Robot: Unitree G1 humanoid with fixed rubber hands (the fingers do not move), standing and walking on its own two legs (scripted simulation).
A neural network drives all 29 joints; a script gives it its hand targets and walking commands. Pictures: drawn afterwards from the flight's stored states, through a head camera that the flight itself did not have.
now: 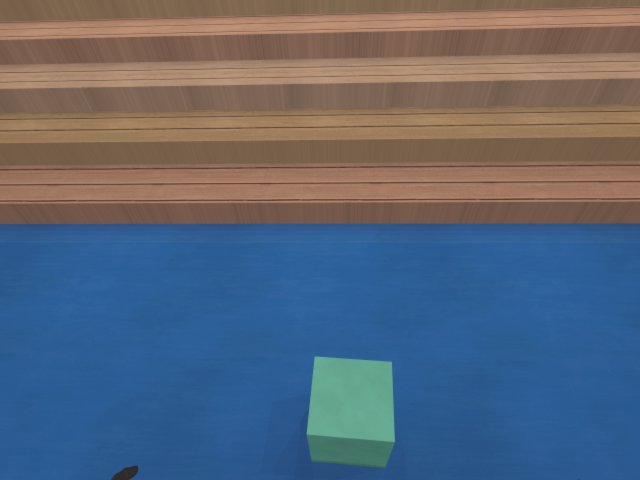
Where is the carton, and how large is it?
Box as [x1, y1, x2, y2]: [307, 357, 394, 467]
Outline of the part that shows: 315,357 307,425 307,439 311,460 384,467 394,442 391,362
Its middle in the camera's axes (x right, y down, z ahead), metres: +0.08 +0.49 +1.09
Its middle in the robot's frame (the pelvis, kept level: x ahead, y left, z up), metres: +0.43 -0.02 -0.66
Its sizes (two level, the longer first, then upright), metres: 0.210 0.200 0.250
